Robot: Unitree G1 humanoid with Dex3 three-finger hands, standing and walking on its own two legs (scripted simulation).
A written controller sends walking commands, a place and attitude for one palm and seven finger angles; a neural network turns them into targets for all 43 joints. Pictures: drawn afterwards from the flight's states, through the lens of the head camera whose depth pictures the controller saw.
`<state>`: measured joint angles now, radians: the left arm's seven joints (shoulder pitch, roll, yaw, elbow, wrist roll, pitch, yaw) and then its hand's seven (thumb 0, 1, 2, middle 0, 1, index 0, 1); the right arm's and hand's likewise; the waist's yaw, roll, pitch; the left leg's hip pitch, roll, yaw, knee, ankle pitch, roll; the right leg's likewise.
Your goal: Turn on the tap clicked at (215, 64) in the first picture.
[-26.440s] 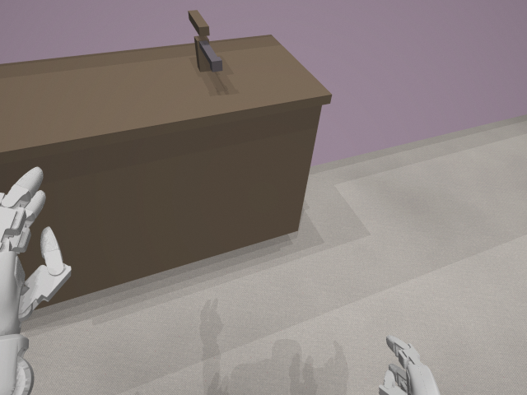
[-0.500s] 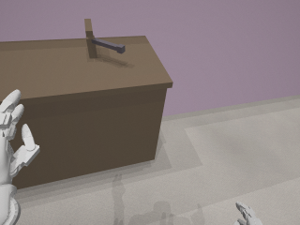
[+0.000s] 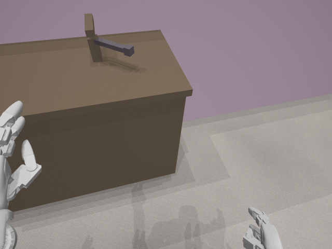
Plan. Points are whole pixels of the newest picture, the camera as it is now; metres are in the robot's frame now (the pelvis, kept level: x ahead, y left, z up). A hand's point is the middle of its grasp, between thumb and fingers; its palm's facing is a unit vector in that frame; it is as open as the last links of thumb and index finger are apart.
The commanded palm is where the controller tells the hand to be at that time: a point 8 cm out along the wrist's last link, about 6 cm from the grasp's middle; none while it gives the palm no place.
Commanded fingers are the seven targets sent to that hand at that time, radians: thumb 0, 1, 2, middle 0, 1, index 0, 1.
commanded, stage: take the last steps up to it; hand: left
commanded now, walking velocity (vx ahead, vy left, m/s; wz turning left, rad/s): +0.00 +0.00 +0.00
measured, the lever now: (128, 50) +0.71 +0.18 +0.10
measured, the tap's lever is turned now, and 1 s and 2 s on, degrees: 49 49 49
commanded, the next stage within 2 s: come to a stop and stand still in 0.94 s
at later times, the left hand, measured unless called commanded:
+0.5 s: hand (70, 134) +0.29 +0.21 +0.16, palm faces +0.37 -0.87 -0.33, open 7.4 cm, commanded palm +0.22 +0.26 +0.18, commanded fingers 0.00 0.90 0.90 -0.20 -0.30 -0.20 -0.30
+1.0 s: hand (103, 105) +0.36 +0.17 +0.17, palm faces +0.30 -0.87 -0.38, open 7.4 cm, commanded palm +0.31 +0.22 +0.18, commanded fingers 0.00 0.90 0.90 -0.20 -0.30 -0.20 -0.30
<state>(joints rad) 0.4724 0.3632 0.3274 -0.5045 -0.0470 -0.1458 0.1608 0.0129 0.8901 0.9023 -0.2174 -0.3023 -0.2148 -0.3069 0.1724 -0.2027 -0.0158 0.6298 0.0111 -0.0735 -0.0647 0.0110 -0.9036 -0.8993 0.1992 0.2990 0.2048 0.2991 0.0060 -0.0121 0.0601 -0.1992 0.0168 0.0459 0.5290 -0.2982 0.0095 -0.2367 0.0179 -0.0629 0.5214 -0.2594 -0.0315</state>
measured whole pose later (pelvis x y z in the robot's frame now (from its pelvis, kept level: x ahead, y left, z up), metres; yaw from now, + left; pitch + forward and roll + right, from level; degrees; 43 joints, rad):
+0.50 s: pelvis +0.05 -0.02 -0.01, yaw -2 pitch -1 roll +0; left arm 0.42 0.37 0.33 -0.52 -0.07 -0.10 0.17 0.01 0.89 0.90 -0.21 -0.30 -0.21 -0.31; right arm 0.20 -0.19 0.01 0.61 0.02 -0.02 -0.06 0.01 -0.90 -0.90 0.20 0.30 0.21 0.30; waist -0.02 -0.01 0.01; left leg -0.22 0.06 0.06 0.72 -0.42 0.00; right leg -0.24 0.06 -0.04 0.65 -0.40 -0.07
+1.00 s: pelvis +0.13 -0.05 +0.00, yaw -5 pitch -2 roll +1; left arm 0.47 0.37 0.33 -0.52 -0.05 -0.16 0.15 0.01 0.89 0.90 -0.22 -0.30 -0.22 -0.31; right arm 0.17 -0.21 -0.02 0.62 0.00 -0.05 -0.06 0.01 -0.90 -0.90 0.20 0.30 0.20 0.30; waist 0.00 -0.02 0.07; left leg -0.42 0.07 0.09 0.77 -0.29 0.01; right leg -0.17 0.05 -0.08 0.47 -0.26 -0.09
